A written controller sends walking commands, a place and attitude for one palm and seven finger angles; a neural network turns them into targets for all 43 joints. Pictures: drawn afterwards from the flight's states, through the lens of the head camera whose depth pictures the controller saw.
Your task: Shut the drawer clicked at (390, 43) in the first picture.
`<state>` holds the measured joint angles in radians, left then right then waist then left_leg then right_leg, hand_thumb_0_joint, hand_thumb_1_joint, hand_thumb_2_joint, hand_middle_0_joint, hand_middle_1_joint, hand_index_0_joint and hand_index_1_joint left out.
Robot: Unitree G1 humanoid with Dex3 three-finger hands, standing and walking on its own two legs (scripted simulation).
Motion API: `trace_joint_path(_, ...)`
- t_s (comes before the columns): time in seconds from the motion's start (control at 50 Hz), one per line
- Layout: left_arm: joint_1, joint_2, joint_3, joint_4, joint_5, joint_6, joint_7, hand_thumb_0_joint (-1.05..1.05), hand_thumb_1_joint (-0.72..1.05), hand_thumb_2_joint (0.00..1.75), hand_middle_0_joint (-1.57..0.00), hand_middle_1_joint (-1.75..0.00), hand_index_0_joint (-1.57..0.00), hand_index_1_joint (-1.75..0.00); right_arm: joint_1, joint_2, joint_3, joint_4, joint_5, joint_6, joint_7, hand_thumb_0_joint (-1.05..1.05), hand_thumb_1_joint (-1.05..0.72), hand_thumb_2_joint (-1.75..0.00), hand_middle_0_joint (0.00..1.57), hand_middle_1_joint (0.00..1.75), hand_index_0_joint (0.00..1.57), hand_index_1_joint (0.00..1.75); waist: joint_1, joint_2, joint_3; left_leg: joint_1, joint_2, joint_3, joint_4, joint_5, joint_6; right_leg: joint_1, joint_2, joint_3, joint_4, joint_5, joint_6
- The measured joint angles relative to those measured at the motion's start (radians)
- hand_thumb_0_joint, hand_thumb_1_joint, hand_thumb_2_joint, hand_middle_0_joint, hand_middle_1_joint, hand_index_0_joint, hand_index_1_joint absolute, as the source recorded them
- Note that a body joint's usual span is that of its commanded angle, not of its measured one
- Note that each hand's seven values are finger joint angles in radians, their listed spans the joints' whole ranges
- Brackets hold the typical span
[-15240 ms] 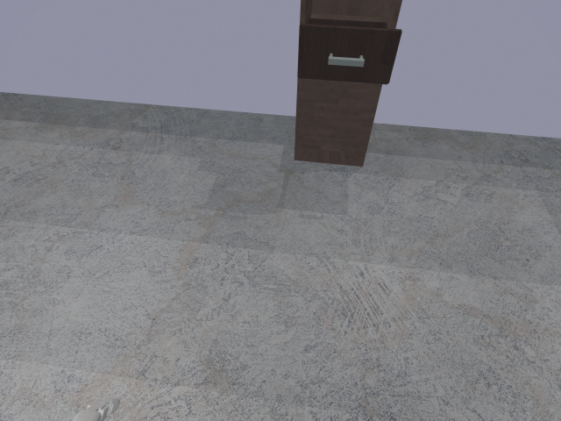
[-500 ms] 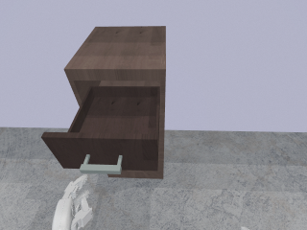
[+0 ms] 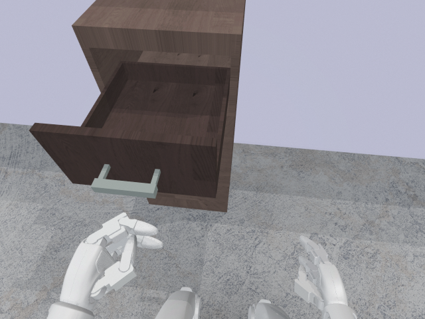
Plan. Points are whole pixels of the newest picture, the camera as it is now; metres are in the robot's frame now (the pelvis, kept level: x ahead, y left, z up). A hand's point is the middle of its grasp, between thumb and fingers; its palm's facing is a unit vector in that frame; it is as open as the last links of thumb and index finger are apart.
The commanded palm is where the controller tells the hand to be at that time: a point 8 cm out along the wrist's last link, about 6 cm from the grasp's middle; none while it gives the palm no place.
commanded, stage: raise the hand and make a fist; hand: left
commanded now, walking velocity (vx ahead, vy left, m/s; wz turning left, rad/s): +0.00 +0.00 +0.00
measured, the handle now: (128, 179) +0.36 +0.20 +0.05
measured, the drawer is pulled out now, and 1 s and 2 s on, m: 0.28 0.28 0.28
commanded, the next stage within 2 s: bring the fist close to the handle in 1.20 s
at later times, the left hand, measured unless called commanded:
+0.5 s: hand (106, 258) +0.19 +0.17 +0.12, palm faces +0.01 -1.00 -0.05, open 3.1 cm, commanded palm +0.14 +0.22 +0.12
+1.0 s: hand (103, 258) +0.18 +0.16 +0.14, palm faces -0.03 -1.00 -0.03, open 3.2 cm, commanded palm +0.14 +0.22 +0.15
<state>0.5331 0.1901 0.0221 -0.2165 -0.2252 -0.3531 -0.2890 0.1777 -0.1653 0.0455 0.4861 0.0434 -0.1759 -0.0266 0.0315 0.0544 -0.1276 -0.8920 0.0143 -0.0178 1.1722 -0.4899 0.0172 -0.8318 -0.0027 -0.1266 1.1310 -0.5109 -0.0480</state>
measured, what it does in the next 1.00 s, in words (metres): stands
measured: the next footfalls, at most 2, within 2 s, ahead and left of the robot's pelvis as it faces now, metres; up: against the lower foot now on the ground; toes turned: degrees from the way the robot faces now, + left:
none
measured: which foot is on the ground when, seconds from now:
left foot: down 0.00-1.00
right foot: down 0.00-1.00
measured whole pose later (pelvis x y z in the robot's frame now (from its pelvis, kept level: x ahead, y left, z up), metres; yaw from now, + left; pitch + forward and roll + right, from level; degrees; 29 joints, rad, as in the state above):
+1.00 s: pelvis +0.03 +0.01 +0.04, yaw +0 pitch +7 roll -2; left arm 0.75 0.19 0.05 -0.40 -0.24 -0.25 -0.22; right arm 0.26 -0.22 0.01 0.48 0.06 -0.22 -0.04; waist 0.01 0.06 -0.13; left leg -0.61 0.00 0.00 0.94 -0.45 0.03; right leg -0.56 0.00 -0.10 0.90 -0.46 -0.02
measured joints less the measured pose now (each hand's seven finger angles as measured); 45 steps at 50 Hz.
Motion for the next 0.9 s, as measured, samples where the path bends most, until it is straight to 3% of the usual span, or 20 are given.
trace_joint_path(0.06, 0.044, 0.014, 0.016, 0.000, -0.017, 0.110, 0.009, 0.01, 0.90, 0.90, -0.78, -0.94, -0.79, -0.94, 0.050, 0.012, -0.006, 0.011, 0.008, 0.035, -0.018, 0.02, -0.90, -0.90, 0.20, 0.30, 0.21, 0.30, -0.025, -0.008, -0.001, 0.060, 0.004, 0.020, -0.059, 0.009, -0.001, 0.045, 0.005, 0.021, -0.045, 0.010, 0.002)
trace_joint_path(0.1, 0.094, 0.013, 0.049, -0.013, -0.036, 0.119, 0.048, 0.01, 0.90, 0.90, -0.82, -0.98, -0.83, -0.98, 0.078, 0.010, -0.024, 0.024, 0.008, 0.045, -0.028, 0.02, -0.90, -0.90, 0.20, 0.30, 0.21, 0.30, -0.033, -0.017, 0.000, 0.096, 0.007, 0.028, -0.089, 0.012, -0.003, 0.076, 0.010, 0.029, -0.073, 0.015, 0.001)
trace_joint_path(0.2, 0.193, 0.014, 0.133, -0.054, -0.049, -0.002, 0.118, 0.02, 0.90, 0.90, -0.92, -1.09, -0.92, -1.09, 0.115, -0.032, -0.077, 0.055, 0.004, 0.024, -0.028, 0.02, -0.90, -0.90, 0.20, 0.30, 0.20, 0.30, -0.030, -0.025, -0.002, 0.124, 0.007, 0.018, -0.115, 0.012, -0.007, 0.111, 0.012, 0.021, -0.104, 0.016, -0.001)
trace_joint_path(0.26, 0.212, 0.009, 0.119, -0.063, -0.059, -0.074, 0.085, 0.02, 0.90, 0.90, -0.98, -1.15, -0.98, -1.15, 0.103, -0.073, -0.092, 0.061, 0.006, -0.007, -0.019, 0.02, -0.90, -0.90, 0.20, 0.30, 0.20, 0.30, -0.030, -0.012, 0.003, 0.112, 0.001, 0.006, -0.105, 0.011, -0.004, 0.108, 0.007, 0.009, -0.103, 0.013, 0.002)
trace_joint_path(0.3, 0.209, 0.004, 0.087, -0.059, -0.059, -0.090, 0.046, 0.01, 0.90, 0.90, -1.02, -1.20, -1.02, -1.20, 0.085, -0.090, -0.095, 0.057, 0.010, -0.025, -0.019, 0.02, -0.91, -0.90, 0.20, 0.30, 0.20, 0.30, -0.032, -0.006, 0.007, 0.107, -0.002, 0.005, -0.101, 0.011, -0.001, 0.104, 0.004, 0.008, -0.101, 0.013, 0.005)
trace_joint_path(0.38, 0.190, 0.012, 0.030, -0.068, -0.035, -0.055, 0.015, 0.01, 0.90, 0.90, -1.10, -1.28, -1.11, -1.28, 0.054, -0.084, -0.098, 0.029, 0.013, -0.040, -0.026, 0.02, -0.91, -0.90, 0.19, 0.30, 0.20, 0.30, -0.031, -0.011, 0.005, 0.115, -0.003, 0.016, -0.112, 0.014, 0.004, 0.107, 0.003, 0.018, -0.106, 0.017, 0.008)
trace_joint_path(0.54, 0.189, 0.007, 0.074, -0.135, -0.035, 0.013, 0.107, 0.02, 0.90, 0.90, -1.27, -1.46, -1.27, -1.46, 0.037, -0.030, -0.063, -0.018, 0.015, -0.013, -0.020, 0.02, -0.91, -0.90, 0.20, 0.30, 0.20, 0.30, -0.019, -0.013, -0.016, 0.190, -0.005, 0.019, -0.160, 0.017, 0.005, 0.182, 0.004, 0.022, -0.156, 0.024, 0.012)
trace_joint_path(0.72, 0.212, 0.017, 0.012, -0.176, -0.006, 0.086, 0.068, 0.01, 0.90, 0.90, -1.37, -1.57, -1.37, -1.57, 0.048, -0.033, -0.025, -0.033, 0.011, -0.019, -0.011, 0.02, -0.90, -0.90, 0.20, 0.30, 0.20, 0.30, -0.006, 0.001, -0.008, 0.242, -0.011, 0.015, -0.195, 0.026, 0.013, 0.240, 0.000, 0.019, -0.201, 0.036, 0.021)
trace_joint_path(0.9, 0.214, 0.013, 0.071, -0.205, -0.035, 0.085, 0.089, 0.01, 0.90, 0.90, -1.39, -1.60, -1.39, -1.59, 0.074, -0.047, -0.029, -0.009, 0.018, -0.028, -0.011, 0.02, -0.90, -0.90, 0.20, 0.30, 0.20, 0.30, -0.010, 0.004, 0.000, 0.276, -0.012, 0.016, -0.222, 0.034, 0.015, 0.276, 0.000, 0.021, -0.231, 0.047, 0.024)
